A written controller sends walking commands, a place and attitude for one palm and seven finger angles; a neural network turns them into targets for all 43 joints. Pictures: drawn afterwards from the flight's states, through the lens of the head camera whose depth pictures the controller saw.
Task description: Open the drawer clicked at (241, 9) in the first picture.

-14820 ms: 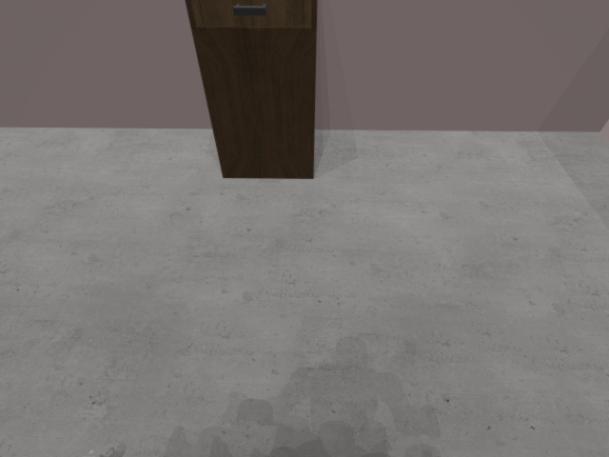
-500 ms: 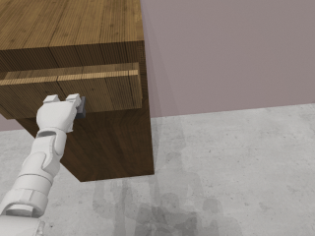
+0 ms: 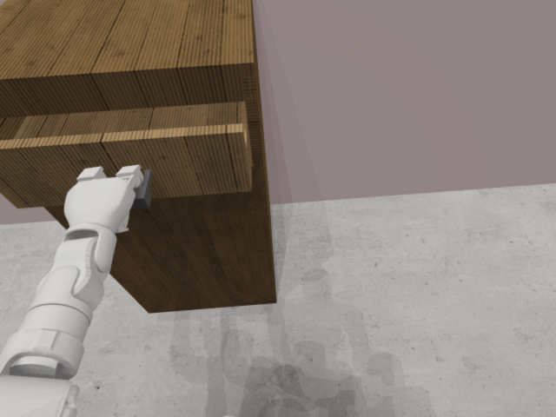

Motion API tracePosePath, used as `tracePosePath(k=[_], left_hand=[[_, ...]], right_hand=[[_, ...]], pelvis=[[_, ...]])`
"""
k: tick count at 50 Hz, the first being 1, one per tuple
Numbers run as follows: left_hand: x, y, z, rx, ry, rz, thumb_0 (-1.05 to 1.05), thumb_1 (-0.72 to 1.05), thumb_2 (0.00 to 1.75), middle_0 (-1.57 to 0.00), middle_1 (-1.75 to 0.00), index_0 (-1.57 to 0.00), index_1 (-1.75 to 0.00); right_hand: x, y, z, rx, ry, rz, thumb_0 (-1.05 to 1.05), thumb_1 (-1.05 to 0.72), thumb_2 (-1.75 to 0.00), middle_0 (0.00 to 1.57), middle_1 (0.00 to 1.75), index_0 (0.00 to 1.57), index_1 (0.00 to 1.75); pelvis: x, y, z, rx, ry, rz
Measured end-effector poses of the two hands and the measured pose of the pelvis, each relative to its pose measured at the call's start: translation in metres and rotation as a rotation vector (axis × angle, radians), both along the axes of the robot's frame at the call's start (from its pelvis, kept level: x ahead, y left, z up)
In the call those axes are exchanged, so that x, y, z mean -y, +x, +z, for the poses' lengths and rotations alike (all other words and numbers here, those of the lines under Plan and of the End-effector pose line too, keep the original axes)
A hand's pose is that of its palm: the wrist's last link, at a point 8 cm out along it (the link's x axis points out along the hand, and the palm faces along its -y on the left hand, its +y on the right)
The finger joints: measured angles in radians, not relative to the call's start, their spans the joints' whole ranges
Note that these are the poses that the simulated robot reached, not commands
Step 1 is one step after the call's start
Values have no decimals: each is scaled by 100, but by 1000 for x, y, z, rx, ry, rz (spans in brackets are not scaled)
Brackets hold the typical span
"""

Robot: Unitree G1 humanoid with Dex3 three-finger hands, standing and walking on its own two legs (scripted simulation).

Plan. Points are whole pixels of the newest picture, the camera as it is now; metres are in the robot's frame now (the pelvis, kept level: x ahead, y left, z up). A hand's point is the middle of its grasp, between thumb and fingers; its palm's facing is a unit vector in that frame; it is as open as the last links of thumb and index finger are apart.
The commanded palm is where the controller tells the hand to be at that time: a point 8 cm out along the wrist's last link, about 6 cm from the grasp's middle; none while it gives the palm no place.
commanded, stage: pull the drawer open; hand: left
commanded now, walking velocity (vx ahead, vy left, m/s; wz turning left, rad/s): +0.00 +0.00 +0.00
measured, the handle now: (115, 188) +0.45 +0.26 +0.07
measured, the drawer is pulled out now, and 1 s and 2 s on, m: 0.07 0.29 0.30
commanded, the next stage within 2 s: open the thumb to release the handle in 1.26 s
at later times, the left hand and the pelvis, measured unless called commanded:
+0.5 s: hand (101, 295) +0.28 +0.24 +0.04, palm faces +0.00 -0.08 -1.00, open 5.5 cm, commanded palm +0.25 +0.24 +0.10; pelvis +0.01 +0.00 +0.01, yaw +1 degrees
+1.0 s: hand (80, 375) +0.18 +0.24 +0.04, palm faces -0.01 -0.10 -1.00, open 5.7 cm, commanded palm +0.14 +0.24 +0.10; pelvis +0.00 -0.01 +0.00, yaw +1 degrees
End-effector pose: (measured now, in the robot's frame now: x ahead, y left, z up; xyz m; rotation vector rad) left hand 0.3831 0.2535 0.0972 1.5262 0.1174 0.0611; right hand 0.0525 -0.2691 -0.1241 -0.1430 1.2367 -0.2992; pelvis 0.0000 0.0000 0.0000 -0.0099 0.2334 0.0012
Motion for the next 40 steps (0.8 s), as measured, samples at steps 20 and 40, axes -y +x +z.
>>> tracePosePath(k=[20,40], left_hand=[[5,-95,-1,33,-31,9,3,72,81,-27,-135,-44,-133],[12,-181,1,25,-52,51,4,69,81,-28,-135,-43,-135]], right_hand=[[-24,110,28,326,36,131,1,-90,-90,20,30,20,30],[-48,155,39,433,83,291,1,-90,-90,20,30,20,30]], pelvis=[[-5,8,6,74,12,-4],[10,0,5,120,21,16]])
